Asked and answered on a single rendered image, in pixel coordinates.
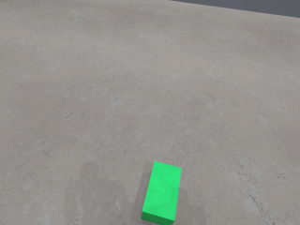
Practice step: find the carton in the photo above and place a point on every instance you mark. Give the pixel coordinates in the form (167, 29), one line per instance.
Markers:
(162, 194)

